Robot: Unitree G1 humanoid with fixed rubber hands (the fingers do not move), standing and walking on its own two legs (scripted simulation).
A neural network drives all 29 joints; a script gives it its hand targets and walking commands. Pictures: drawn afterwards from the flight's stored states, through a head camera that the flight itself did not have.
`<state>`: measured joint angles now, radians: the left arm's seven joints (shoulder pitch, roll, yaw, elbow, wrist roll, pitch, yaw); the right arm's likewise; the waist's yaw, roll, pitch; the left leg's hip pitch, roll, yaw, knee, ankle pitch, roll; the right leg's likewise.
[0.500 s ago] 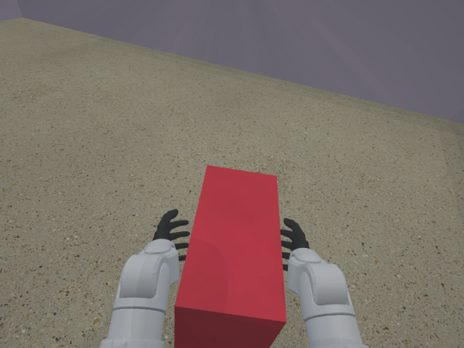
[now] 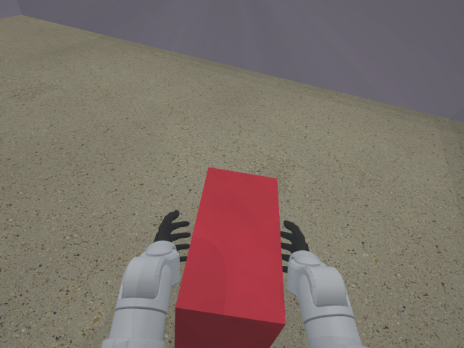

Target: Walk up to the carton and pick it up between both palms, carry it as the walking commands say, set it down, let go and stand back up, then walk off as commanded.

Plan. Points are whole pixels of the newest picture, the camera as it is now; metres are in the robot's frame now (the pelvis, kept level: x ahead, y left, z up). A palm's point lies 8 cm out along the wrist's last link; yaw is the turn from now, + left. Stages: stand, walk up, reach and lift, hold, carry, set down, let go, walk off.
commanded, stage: carry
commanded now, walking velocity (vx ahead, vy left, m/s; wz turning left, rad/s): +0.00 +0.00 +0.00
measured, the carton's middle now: (226, 272) +0.32 +0.00 -0.03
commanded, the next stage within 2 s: none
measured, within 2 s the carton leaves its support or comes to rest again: neither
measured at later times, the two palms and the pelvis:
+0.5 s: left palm (164, 251) +0.30 +0.12 +0.05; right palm (297, 262) +0.29 -0.12 +0.05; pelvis +0.00 +0.00 +0.00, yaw +0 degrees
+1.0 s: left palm (164, 250) +0.31 +0.12 +0.05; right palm (295, 261) +0.30 -0.12 +0.05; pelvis +0.01 +0.00 +0.00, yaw +0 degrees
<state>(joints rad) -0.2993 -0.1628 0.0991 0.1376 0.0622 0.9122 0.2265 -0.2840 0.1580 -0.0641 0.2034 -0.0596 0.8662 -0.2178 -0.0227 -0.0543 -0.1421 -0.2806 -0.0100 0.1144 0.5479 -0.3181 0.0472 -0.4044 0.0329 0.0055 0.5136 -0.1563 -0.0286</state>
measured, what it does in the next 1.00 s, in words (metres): stands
